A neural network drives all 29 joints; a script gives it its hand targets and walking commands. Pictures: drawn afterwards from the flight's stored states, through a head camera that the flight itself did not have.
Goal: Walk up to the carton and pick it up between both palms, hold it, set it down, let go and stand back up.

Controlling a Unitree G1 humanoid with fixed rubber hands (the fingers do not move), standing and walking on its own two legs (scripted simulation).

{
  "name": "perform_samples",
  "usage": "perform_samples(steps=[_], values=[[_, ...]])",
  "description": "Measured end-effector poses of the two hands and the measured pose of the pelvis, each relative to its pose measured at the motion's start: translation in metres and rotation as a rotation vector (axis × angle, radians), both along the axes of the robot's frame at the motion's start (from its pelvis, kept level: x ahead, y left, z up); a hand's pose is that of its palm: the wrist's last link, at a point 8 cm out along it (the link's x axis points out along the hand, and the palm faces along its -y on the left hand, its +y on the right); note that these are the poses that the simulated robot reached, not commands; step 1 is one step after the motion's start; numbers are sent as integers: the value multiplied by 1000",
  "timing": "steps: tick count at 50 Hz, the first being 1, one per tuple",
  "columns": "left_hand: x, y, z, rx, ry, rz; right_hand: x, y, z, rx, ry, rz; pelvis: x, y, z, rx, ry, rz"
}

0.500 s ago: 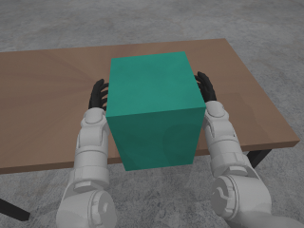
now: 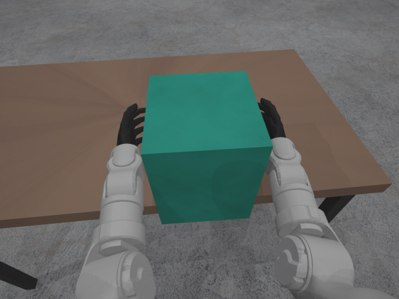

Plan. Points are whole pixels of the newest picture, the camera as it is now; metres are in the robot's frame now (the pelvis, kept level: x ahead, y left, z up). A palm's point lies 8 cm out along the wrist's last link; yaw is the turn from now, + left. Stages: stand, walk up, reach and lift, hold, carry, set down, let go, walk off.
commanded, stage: set down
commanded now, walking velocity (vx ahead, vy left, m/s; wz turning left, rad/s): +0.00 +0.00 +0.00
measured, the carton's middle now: (202, 150) +0.42 -0.03 +0.07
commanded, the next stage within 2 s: none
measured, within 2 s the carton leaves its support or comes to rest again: neither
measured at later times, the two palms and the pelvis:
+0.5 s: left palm (128, 143) +0.41 +0.12 +0.11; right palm (273, 136) +0.41 -0.18 +0.11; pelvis +0.00 +0.00 +0.00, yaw -1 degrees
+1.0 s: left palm (115, 141) +0.42 +0.15 +0.11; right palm (283, 125) +0.44 -0.20 +0.11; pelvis +0.01 +0.01 +0.00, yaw -2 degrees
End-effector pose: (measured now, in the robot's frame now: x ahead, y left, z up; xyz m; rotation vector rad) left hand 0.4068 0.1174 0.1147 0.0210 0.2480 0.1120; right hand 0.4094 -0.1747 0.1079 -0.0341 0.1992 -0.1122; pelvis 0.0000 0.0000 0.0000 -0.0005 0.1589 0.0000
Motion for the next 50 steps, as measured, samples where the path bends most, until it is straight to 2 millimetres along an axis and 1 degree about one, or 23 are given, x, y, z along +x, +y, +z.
perform_samples(steps=[25, 28, 32, 37, 39, 42, 45, 47, 50], values=[[3, 2, -2, -1, -11, -16, 2, -1, 0, -8, 0, 15, -1, 1, 0, 0, 6, -10], [6, 3, -4, 4, 14, -24, 3, -2, -1, -15, 16, 28, -2, 1, 0, 0, 11, -16], [15, 7, -7, -4, 54, -7, 7, -2, -7, -25, 65, 26, -4, 2, 0, 0, 23, -35], [27, 19, 8, -20, 29, 57, 18, 0, -7, -29, 78, 6, -6, 3, 0, 1, 32, -54], [30, 22, 9, -16, 36, 56, 22, -1, -7, -32, 80, 3, -5, 3, 0, 1, 35, -51], [29, 24, 3, -10, 69, 42, 26, -4, -8, -25, 87, -5, 0, 4, 0, -1, 35, -43], [24, 26, -6, -18, 98, 38, 28, -13, -9, -16, 81, -18, 5, 5, 0, -1, 39, -36], [21, 28, -10, -23, 105, 41, 29, -20, -6, -12, 63, -24, 9, 5, 0, -2, 43, -34], [18, 32, -9, -24, 96, 50, 29, -30, 1, -11, 37, -25, 12, 5, 0, -2, 43, -35]])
